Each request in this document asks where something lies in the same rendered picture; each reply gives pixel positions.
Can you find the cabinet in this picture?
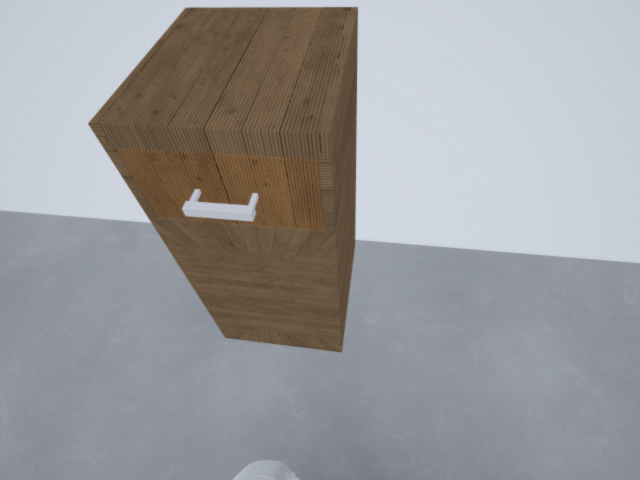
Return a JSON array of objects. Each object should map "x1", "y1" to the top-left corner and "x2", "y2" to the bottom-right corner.
[{"x1": 88, "y1": 7, "x2": 358, "y2": 352}]

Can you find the robot left thigh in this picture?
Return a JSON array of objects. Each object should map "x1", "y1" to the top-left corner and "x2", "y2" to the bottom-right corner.
[{"x1": 233, "y1": 460, "x2": 299, "y2": 480}]

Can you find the handle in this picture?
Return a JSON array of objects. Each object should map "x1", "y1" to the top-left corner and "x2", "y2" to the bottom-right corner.
[{"x1": 182, "y1": 189, "x2": 259, "y2": 221}]

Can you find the drawer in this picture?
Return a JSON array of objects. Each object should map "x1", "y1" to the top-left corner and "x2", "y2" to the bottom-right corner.
[{"x1": 118, "y1": 148, "x2": 325, "y2": 230}]

